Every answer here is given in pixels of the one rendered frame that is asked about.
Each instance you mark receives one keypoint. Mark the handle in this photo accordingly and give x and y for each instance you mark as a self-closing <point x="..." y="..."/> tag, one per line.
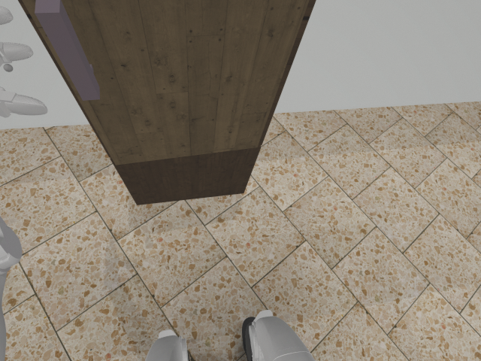
<point x="58" y="28"/>

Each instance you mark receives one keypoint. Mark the left robot shin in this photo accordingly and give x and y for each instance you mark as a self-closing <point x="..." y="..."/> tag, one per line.
<point x="165" y="333"/>

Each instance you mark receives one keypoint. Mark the cupboard door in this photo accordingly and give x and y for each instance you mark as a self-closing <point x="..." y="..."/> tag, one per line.
<point x="181" y="77"/>

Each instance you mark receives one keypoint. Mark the left robot upper arm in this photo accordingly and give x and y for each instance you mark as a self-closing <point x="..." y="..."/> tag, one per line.
<point x="10" y="254"/>

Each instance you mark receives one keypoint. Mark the left robot thigh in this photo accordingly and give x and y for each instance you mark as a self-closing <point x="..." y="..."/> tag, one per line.
<point x="169" y="348"/>

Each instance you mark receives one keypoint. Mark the robot left hand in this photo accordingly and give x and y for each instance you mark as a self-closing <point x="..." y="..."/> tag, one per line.
<point x="10" y="102"/>

